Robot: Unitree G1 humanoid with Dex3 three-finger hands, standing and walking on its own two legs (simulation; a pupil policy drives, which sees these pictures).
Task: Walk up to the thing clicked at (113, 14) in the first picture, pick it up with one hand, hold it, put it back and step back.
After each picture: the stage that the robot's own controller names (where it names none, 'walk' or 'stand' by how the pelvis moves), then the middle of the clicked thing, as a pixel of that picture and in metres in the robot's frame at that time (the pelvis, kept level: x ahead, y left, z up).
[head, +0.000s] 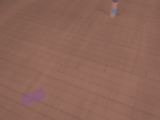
stand; (113, 8) +1.93 -0.46 -0.66
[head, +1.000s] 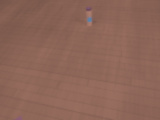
walk; (89, 16) +1.84 -0.02 -0.62
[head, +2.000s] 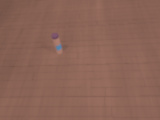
walk; (57, 44) +1.22 +0.32 -0.65
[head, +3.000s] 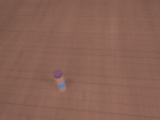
walk; (60, 81) +0.75 +0.26 -0.65
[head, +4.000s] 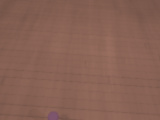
walk; out of the picture +0.41 +0.18 -0.63
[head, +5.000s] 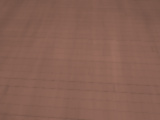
stand; out of the picture +0.33 +0.20 -0.64
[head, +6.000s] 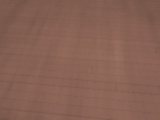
stand; out of the picture +0.36 +0.19 -0.65
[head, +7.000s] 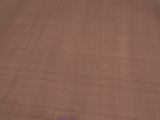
stand; out of the picture +0.36 +0.17 -0.65
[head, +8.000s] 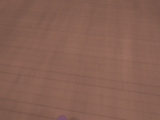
stand; out of the picture +0.37 +0.16 -0.65
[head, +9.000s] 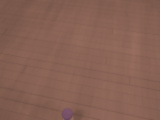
stand; (68, 119) +0.38 +0.12 -0.63
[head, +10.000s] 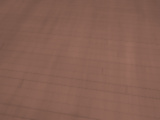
stand; out of the picture +0.35 +0.15 -0.66
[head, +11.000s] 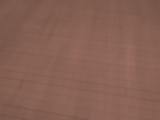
stand; out of the picture +0.35 +0.14 -0.66
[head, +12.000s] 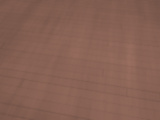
stand; out of the picture +0.35 +0.13 -0.66
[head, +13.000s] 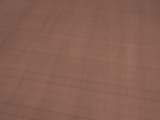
stand; out of the picture +0.34 +0.13 -0.66
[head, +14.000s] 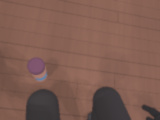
go down; (38, 71) +0.41 +0.17 -0.35
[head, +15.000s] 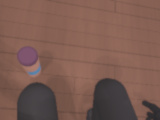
go down; (31, 64) +0.42 +0.19 -0.27
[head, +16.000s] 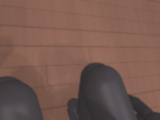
close in; out of the picture +0.41 +0.23 -0.16
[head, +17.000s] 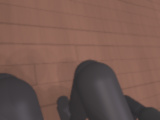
close; out of the picture +0.42 +0.24 -0.16
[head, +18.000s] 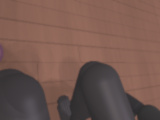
lift; out of the picture +0.36 +0.23 -0.17
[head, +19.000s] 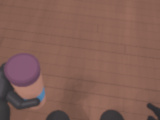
lift; (30, 87) +0.31 +0.17 +0.03
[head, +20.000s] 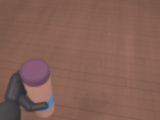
hold; (40, 93) +0.29 +0.15 +0.05
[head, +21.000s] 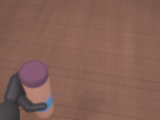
hold; (39, 93) +0.29 +0.15 +0.03
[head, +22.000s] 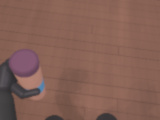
crouch; (31, 79) +0.35 +0.17 -0.02
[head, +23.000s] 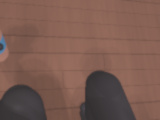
lower; out of the picture +0.47 +0.23 -0.06
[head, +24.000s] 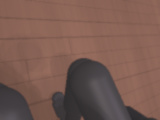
lower; out of the picture +0.44 +0.26 -0.16
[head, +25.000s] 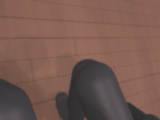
lower; out of the picture +0.42 +0.27 -0.16
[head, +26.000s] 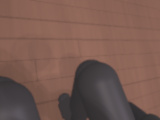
lower; out of the picture +0.41 +0.26 -0.16
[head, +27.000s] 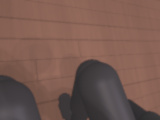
lower; out of the picture +0.40 +0.26 -0.16
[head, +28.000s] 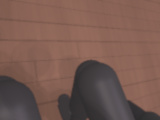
open; out of the picture +0.41 +0.25 -0.16
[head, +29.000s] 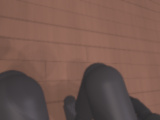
stand; out of the picture +0.39 +0.25 -0.18
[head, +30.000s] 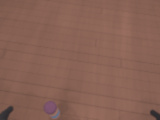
stand; (52, 110) +0.37 +0.17 -0.52
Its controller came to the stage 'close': yes
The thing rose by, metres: 0.68
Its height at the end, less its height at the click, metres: +0.00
